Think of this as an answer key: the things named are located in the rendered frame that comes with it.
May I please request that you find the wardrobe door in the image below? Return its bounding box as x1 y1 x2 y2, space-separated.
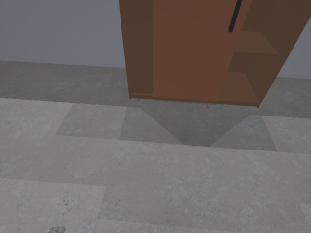
153 0 252 101
122 0 154 94

